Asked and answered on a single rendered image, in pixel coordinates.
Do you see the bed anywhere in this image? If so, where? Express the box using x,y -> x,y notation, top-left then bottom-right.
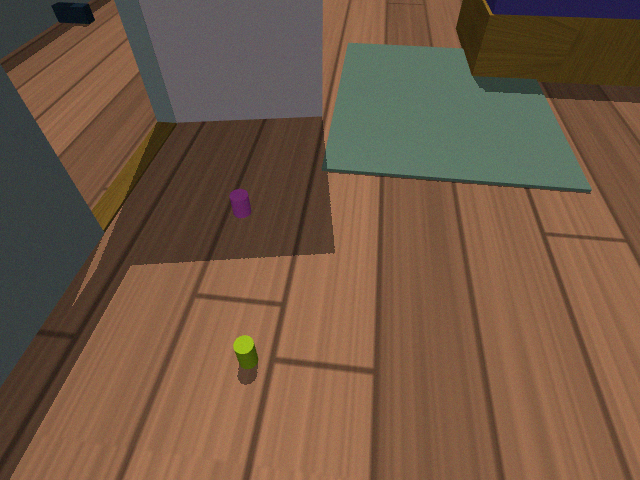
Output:
456,0 -> 640,87

